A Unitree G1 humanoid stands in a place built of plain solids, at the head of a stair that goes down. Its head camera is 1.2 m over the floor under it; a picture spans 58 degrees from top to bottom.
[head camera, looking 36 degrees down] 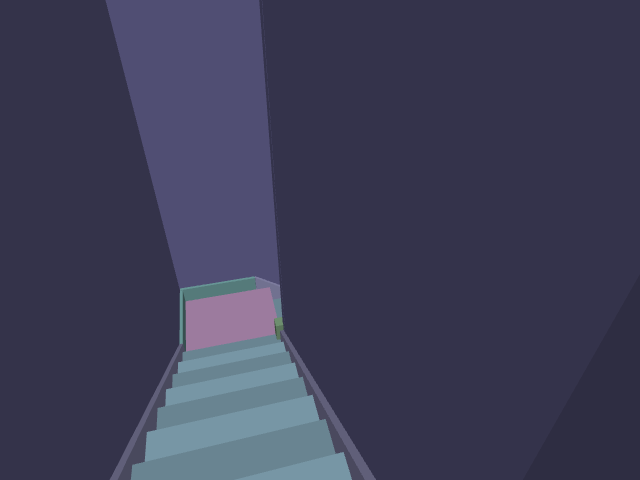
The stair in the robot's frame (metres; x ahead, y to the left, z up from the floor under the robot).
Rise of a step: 0.18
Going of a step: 0.25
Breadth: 0.80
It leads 15 degrees to the left of straight ahead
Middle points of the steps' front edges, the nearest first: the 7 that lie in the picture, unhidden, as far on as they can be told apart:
0.97 0.36 -0.54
1.21 0.43 -0.72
1.45 0.49 -0.90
1.70 0.55 -1.08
1.94 0.61 -1.26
2.18 0.67 -1.44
2.41 0.75 -1.62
